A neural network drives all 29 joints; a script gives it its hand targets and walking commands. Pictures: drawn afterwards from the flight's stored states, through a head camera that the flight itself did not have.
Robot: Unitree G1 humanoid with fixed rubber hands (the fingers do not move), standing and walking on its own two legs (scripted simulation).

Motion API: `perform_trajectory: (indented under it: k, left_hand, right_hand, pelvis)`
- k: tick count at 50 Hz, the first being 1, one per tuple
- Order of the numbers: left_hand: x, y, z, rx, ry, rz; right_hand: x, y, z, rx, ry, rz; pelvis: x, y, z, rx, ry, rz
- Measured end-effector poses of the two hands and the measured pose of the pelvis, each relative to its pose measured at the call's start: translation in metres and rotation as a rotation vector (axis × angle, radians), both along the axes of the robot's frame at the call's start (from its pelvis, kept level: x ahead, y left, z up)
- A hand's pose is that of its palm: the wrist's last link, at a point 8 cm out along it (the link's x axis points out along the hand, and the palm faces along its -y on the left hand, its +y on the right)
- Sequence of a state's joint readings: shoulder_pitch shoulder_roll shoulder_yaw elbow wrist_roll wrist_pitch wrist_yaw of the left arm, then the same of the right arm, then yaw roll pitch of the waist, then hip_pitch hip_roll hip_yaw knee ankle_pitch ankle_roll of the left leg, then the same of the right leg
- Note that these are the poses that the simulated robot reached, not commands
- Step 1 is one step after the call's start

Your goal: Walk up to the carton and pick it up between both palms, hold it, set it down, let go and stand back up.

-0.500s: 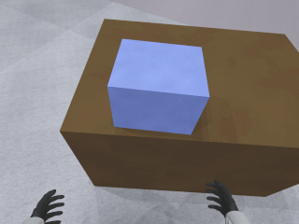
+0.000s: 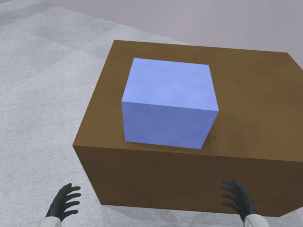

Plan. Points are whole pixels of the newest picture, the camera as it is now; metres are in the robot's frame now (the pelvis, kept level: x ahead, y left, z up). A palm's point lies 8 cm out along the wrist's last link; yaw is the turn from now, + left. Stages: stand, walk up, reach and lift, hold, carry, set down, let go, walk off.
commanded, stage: reach and lift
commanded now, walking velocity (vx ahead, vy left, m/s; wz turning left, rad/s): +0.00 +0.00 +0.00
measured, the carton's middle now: (166, 103) +0.52 -0.03 +0.01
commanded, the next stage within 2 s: none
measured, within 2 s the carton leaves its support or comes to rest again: neither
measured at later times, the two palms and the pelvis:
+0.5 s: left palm (56, 183) +0.22 +0.26 -0.01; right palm (247, 186) +0.24 -0.24 +0.00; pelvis +0.02 -0.01 +0.00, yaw +0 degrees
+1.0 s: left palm (64, 143) +0.31 +0.25 +0.05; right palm (244, 154) +0.31 -0.24 +0.04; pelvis +0.01 -0.01 +0.00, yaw +0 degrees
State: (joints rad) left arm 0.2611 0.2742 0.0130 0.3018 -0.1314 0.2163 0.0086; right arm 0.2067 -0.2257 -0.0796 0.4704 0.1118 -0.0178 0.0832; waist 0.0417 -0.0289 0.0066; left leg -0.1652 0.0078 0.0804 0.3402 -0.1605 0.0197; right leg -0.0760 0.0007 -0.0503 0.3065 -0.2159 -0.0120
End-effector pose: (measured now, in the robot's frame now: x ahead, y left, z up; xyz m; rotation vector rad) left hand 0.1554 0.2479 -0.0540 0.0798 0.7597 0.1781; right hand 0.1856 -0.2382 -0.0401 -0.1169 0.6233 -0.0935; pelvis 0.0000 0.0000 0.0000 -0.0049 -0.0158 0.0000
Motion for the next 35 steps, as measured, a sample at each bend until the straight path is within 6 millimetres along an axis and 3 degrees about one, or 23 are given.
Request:
perform_trajectory:
  k: [6,15,35]
  left_hand:
    - [0.011,-0.001,0.007,0.004,-0.074,-0.016]
    - [0.044,0.003,0.028,0.006,-0.211,-0.043]
    - [0.09,0.008,0.066,-0.009,-0.42,-0.101]
  right_hand:
    - [0.005,-0.004,0.011,-0.003,-0.061,-0.022]
    - [0.03,-0.001,0.026,0.024,-0.146,-0.034]
    - [0.069,0.001,0.055,0.078,-0.337,-0.076]
  pelvis:
    - [0.001,-0.004,-0.001,0.002,0.011,-0.005]
    - [0.006,-0.01,-0.001,0.005,0.016,-0.004]
    - [0.016,-0.01,-0.001,0.005,0.011,0.003]
